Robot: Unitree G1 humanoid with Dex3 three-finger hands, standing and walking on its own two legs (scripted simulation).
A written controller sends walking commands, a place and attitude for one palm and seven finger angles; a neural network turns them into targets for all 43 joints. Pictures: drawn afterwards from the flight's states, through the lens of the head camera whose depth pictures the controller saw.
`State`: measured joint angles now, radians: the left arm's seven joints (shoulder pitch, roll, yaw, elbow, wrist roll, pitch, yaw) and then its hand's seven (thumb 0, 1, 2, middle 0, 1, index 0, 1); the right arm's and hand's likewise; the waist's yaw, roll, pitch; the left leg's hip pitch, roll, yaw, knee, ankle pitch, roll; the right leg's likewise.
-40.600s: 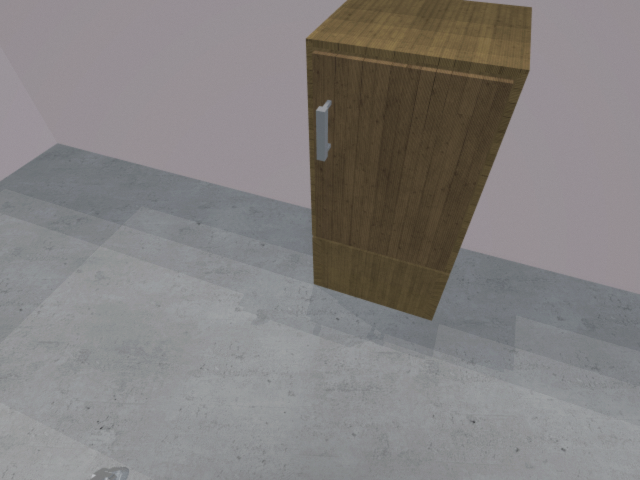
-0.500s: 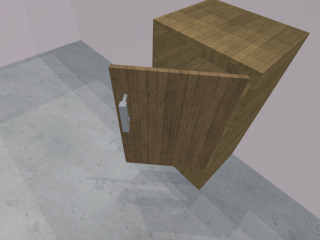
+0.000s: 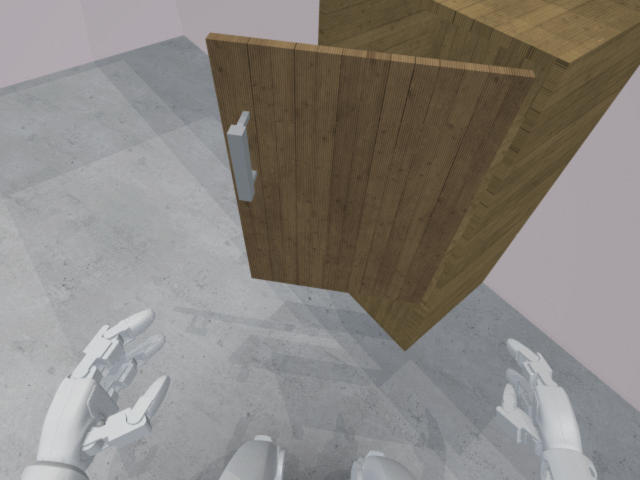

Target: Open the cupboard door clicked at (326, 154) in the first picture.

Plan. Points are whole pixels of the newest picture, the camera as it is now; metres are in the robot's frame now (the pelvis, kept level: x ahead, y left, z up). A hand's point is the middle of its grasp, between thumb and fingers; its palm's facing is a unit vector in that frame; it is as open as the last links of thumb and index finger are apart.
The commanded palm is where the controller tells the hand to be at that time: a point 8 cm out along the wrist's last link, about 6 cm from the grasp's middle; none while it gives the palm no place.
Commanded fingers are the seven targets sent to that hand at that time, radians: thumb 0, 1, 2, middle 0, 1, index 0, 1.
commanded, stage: raise the hand with hooked fingers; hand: left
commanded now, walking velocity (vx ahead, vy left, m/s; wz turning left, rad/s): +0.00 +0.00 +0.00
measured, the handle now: (245, 157) +0.57 +0.17 +0.05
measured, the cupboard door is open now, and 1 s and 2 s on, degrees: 42 42 42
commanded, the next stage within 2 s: move the hooked fingers beside the handle in 1.64 s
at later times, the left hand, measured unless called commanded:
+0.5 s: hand (110, 347) +0.24 +0.26 +0.05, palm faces -0.06 -1.00 -0.05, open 11.9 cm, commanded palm +0.22 +0.32 +0.06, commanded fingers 0.00 -0.24 0.41 -0.28 -1.03 -0.28 -1.03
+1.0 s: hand (56, 310) +0.27 +0.32 +0.07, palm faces -0.05 -1.00 -0.06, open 13.9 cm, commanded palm +0.26 +0.37 +0.07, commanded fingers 0.00 -0.50 0.30 -0.30 -1.20 -0.30 -1.20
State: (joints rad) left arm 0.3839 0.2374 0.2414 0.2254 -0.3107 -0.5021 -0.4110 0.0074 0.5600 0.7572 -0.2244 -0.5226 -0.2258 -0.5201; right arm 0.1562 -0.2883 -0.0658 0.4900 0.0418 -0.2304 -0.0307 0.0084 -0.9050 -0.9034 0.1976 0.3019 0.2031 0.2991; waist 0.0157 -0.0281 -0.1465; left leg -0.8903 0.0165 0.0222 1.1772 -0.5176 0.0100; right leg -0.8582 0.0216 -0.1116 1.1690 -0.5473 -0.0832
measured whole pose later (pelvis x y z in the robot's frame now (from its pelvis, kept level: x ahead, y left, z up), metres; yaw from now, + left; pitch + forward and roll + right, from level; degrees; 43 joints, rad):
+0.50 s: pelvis +0.00 +0.03 +0.01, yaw -1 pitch +16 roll -2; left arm 0.24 0.31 0.33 0.23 -0.37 -0.44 -0.48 0.00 -0.02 0.51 -0.26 -0.90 -0.26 -0.89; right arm 0.28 -0.27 -0.01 0.59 0.04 -0.24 -0.05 0.01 -0.90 -0.90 0.20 0.30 0.21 0.30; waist -0.02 0.03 -0.13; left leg -0.91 0.01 0.04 1.13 -0.50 0.06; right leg -0.87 0.02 -0.09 1.09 -0.50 -0.04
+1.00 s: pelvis +0.01 +0.06 +0.02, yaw +0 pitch +14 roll -4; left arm 0.07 0.41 0.37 0.32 -0.35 -0.34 -0.52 -0.01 -0.48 0.31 -0.29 -1.19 -0.30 -1.19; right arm 0.25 -0.27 0.04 0.52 0.04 -0.21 -0.04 0.01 -0.90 -0.90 0.20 0.30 0.21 0.30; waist 0.00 0.02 -0.12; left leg -0.86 -0.01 0.03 1.08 -0.47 0.09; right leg -0.79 0.00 -0.10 1.00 -0.46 0.00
